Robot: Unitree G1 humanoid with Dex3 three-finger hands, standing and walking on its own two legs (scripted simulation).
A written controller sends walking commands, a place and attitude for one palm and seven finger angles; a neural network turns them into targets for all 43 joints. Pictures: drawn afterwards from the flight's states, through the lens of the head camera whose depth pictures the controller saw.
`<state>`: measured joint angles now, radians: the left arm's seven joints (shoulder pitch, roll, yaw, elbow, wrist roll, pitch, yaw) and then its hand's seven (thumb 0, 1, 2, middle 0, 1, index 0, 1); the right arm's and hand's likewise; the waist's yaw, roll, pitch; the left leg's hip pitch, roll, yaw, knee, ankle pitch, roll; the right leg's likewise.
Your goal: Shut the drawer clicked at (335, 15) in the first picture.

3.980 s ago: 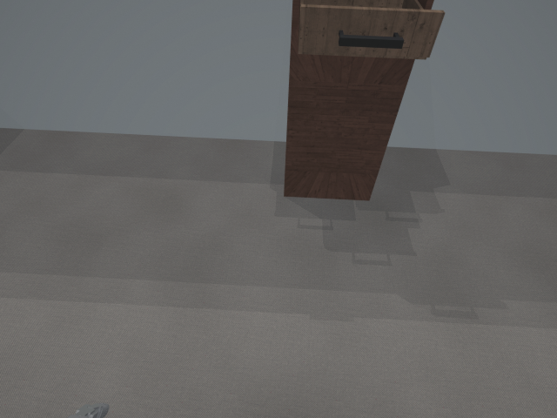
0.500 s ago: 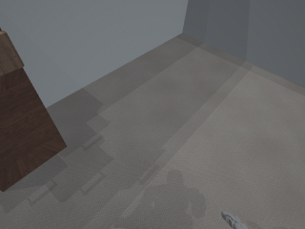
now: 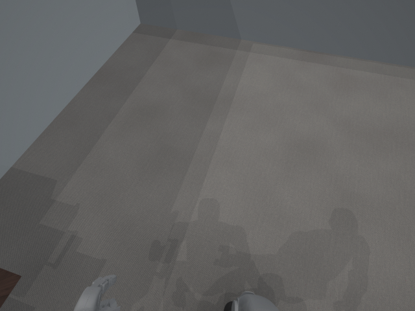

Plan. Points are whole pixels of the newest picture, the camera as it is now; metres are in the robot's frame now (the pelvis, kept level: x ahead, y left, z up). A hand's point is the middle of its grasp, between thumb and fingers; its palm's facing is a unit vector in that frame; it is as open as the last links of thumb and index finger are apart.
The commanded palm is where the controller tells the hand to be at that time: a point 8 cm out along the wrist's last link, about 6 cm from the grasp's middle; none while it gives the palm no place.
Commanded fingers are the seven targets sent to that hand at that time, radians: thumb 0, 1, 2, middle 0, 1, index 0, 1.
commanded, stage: turn to face it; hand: left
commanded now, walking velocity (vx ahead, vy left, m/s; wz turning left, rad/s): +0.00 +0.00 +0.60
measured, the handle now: out of the picture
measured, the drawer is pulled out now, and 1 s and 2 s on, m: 0.18 0.18 0.18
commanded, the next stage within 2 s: none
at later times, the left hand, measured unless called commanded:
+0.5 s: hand out of the picture +0.10 +0.23 -0.16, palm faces +0.21 -0.96 -0.17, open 7.3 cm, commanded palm none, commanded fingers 0.00 0.90 0.90 -0.20 -0.30 -0.20 -0.30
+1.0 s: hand out of the picture +0.06 +0.19 -0.11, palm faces +0.45 -0.85 -0.28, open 7.4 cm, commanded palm none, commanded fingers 0.00 0.90 0.90 -0.20 -0.30 -0.20 -0.30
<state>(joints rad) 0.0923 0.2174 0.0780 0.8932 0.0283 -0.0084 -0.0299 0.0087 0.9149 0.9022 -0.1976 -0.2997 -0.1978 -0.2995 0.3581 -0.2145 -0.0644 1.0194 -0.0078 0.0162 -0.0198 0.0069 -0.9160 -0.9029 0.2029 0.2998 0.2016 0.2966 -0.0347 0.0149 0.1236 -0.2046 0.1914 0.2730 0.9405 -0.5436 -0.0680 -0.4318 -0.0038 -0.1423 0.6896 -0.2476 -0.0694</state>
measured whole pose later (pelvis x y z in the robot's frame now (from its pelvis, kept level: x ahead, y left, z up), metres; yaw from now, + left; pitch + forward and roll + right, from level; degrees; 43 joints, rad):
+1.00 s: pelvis +0.06 -0.03 +0.03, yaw +27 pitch +0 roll +2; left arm 0.19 0.18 0.04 0.87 0.02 0.02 0.02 0.01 0.91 0.90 -0.20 -0.30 -0.20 -0.30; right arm 0.19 -0.29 -0.11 0.92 -0.02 0.08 0.02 0.01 -0.91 -0.90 0.20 0.30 0.20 0.30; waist -0.02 0.05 0.04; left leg -0.53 -0.02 -0.03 1.11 -0.40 -0.05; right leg -0.23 -0.07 -0.12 0.53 -0.31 -0.02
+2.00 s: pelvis +0.08 -0.03 +0.03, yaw +63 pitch -1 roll +2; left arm 0.20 0.18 0.03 0.87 0.02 0.01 0.02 0.01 0.91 0.90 -0.20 -0.30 -0.20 -0.30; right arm 0.23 -0.27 -0.09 0.95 -0.02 0.09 0.02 0.01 -0.91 -0.90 0.20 0.30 0.20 0.30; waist -0.03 0.04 0.06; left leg -0.48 0.01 -0.01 1.13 -0.39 -0.07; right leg -0.20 -0.09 -0.16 0.51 -0.29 -0.02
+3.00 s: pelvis +0.11 +0.12 +0.03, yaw +74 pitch -1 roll +0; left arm 0.41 0.11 0.02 1.12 0.03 -0.07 0.01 0.01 0.92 0.90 -0.20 -0.30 -0.20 -0.30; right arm 0.27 -0.18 -0.06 1.07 -0.02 0.01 0.01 0.01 -0.92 -0.90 0.20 0.30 0.20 0.30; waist 0.00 0.03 0.02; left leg -0.55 0.11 0.05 0.90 -0.19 -0.02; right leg -0.02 -0.02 -0.16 0.31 -0.27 -0.03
